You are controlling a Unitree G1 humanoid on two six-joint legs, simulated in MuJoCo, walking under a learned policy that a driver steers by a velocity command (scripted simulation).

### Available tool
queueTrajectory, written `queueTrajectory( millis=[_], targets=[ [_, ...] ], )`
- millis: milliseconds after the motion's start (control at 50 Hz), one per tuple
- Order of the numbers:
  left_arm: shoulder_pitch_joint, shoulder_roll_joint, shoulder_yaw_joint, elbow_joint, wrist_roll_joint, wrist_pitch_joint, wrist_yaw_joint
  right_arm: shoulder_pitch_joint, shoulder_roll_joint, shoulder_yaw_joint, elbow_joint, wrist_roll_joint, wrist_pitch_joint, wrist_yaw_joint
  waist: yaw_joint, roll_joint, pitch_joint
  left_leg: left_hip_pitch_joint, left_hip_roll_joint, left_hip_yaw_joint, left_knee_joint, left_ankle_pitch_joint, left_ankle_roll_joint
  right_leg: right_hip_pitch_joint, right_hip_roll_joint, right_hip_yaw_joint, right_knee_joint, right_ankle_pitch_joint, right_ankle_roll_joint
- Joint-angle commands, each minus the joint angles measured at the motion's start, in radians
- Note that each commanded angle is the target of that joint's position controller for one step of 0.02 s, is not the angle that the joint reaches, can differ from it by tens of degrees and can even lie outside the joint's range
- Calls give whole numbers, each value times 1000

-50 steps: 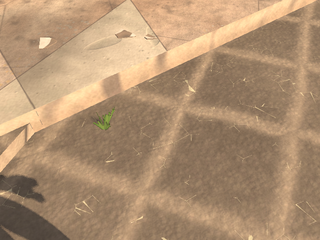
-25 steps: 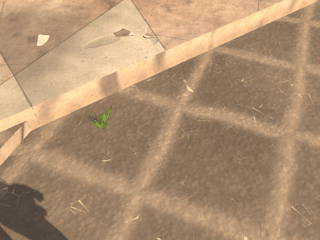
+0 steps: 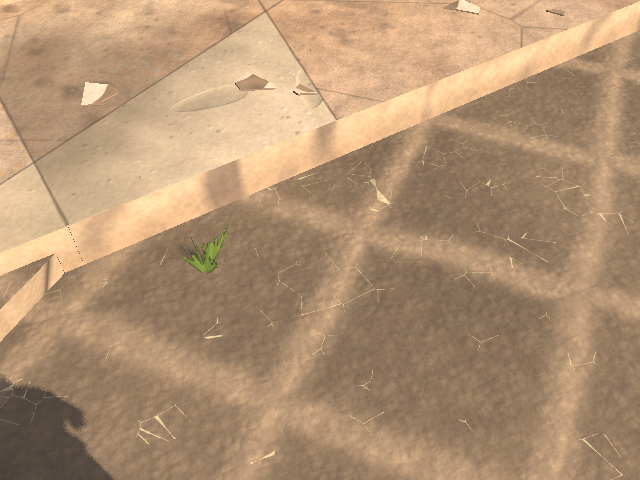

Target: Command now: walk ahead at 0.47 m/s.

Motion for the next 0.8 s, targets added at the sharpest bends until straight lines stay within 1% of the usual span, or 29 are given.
queueTrajectory(
  millis=[20,80,100,120,140,160,180,200,220,240,260,280,300,320,380,440,500,540,580,600,620,640,660,680,700,720,740,760,800],
  targets=[
    [-31,140,28,-70,-11,-44,-5,-116,-84,-19,-98,4,-70,21,-4,-71,120,-343,113,-60,63,56,28,61,-334,410,-349,-331,-144],
    [-30,176,38,-80,-20,-41,-5,-116,-51,-13,-94,3,-86,26,-13,-117,73,-72,51,37,-184,117,-8,-67,-219,211,-333,-211,-107],
    [7,183,44,-49,58,-28,-20,-103,-47,-12,-115,-78,-45,64,-21,-131,62,16,-3,103,-264,47,-10,-103,-187,168,-325,-280,-127],
    [-6,180,49,-53,62,-22,-25,-69,-44,-17,-113,-76,-26,72,-38,-130,85,107,-19,146,-305,103,-14,-171,-190,153,-293,-310,-137],
    [-37,182,53,-64,47,-17,-28,-5,-41,-18,-101,-65,-18,69,-74,-98,91,221,-29,175,-355,176,-12,-256,-189,139,-249,-352,-138],
    [-63,183,54,-74,41,-17,-31,83,-58,-25,-77,-62,-19,62,-115,-49,86,349,-45,181,-373,156,-8,-348,-169,120,-157,-357,-133],
    [-100,142,42,-89,55,-22,-34,262,-99,-40,-24,-63,-37,49,-202,82,36,535,-5,91,-418,78,3,-454,-101,56,126,-248,-116],
    [-204,12,7,-154,71,-35,-36,441,-192,-50,3,-93,-56,35,-273,357,-15,580,263,-312,-568,-301,26,-614,6,-10,619,-249,-74],
    [-172,-24,1,-202,42,-46,-46,343,-213,-37,-17,-96,-57,31,-167,369,23,506,386,-796,-814,-600,105,-817,87,140,808,-166,-90],
    [-193,36,8,-214,42,-50,-58,194,-211,-39,-57,-78,-56,31,-87,201,107,434,419,-739,-803,-580,134,-885,-28,159,879,-21,-97],
    [-182,90,19,-201,50,-52,-71,120,-166,-29,-88,-63,-67,38,-58,82,83,388,357,-586,-758,-414,120,-825,-79,134,842,93,-82],
    [-136,91,22,-178,60,-48,-79,97,-148,-23,-94,-56,-76,42,-24,63,49,348,294,-457,-762,-294,107,-737,-111,111,793,127,-55],
    [-125,90,23,-172,72,-36,-87,98,-123,-14,-93,-53,-84,37,-12,78,43,313,252,-379,-786,-229,101,-688,-128,82,773,142,-30],
    [-137,78,20,-176,72,-22,-97,126,-100,-6,-78,-55,-93,34,-13,97,60,292,226,-326,-806,-174,107,-678,-133,59,776,169,-10],
    [-236,58,12,-209,52,6,-101,224,-94,-5,-46,-52,-104,31,-33,62,130,328,194,-204,-840,-1,117,-771,-122,23,723,232,12],
    [-346,51,10,-248,30,9,-96,283,-90,-1,-42,-58,-113,26,-64,62,170,352,183,-47,-868,181,94,-781,-53,46,591,269,4],
    [-421,36,-3,-280,34,7,-105,275,-62,11,-49,-53,-123,18,-59,68,196,356,173,84,-917,356,61,-691,-50,-53,410,349,-29],
    [-453,21,-14,-299,39,5,-108,284,-67,16,-42,-49,-126,11,-59,66,204,399,182,157,-918,584,43,-608,-38,-119,310,354,-68],
    [-431,34,-14,-301,39,5,-100,289,-109,13,-40,-55,-121,-1,-32,108,148,487,202,217,-794,1149,22,-484,30,-190,258,308,-117],
    [-381,59,-8,-291,40,5,-94,296,-139,6,-41,-63,-110,-12,1,144,94,558,213,230,-681,1410,11,-435,75,-215,258,254,-136],
    [-278,91,2,-269,37,3,-91,286,-179,-5,-49,-73,-91,-21,60,174,23,597,223,237,-502,1571,7,-343,112,-222,255,189,-156],
    [-105,130,19,-224,31,0,-87,257,-218,-20,-67,-80,-71,-26,138,202,-64,580,236,232,-267,1640,17,-186,142,-215,259,112,-177],
    [106,177,46,-164,32,-3,-80,216,-243,-31,-88,-79,-59,-23,230,192,-149,479,240,214,20,1541,35,42,144,-161,188,71,-207],
    [195,225,76,-135,35,4,-63,181,-211,-29,-103,-80,-66,-9,249,120,-171,214,167,199,346,1030,34,269,55,17,167,-82,-236],
    [89,309,97,-151,54,22,-58,173,-58,1,-205,-56,-92,25,86,-226,-156,-338,-73,107,723,2,-36,523,-205,635,3,-193,-419],
    [95,302,101,-153,39,24,-59,46,-119,3,-271,-45,-120,26,120,-94,-185,-502,-54,-99,776,55,-6,547,-242,855,-160,-234,-440],
    [89,252,93,-143,38,17,-49,-14,-137,6,-297,-50,-137,28,105,10,-96,-516,12,-128,694,124,13,443,-240,773,-208,-201,-388],
    [68,191,79,-132,42,11,-45,-16,-132,10,-298,-53,-143,28,50,111,-16,-456,49,-119,585,155,14,282,-210,685,-235,-104,-342],
    [8,147,57,-142,38,-10,-30,-11,-110,20,-309,-92,-106,32,-39,131,57,-344,90,-114,484,129,-27,49,-120,521,-243,53,-302]
  ],
)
